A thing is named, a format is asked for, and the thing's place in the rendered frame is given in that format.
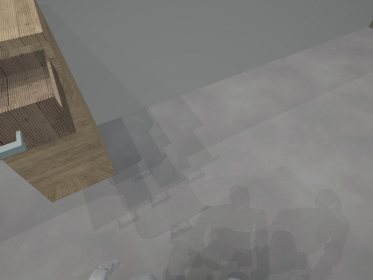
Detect handle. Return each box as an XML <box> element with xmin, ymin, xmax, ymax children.
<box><xmin>0</xmin><ymin>131</ymin><xmax>27</xmax><ymax>160</ymax></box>

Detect drawer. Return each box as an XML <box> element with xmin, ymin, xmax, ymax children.
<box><xmin>0</xmin><ymin>49</ymin><xmax>76</xmax><ymax>159</ymax></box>

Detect left robot hand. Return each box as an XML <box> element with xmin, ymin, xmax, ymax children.
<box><xmin>89</xmin><ymin>259</ymin><xmax>120</xmax><ymax>280</ymax></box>

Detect cabinet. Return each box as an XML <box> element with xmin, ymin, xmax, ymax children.
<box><xmin>0</xmin><ymin>0</ymin><xmax>116</xmax><ymax>202</ymax></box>

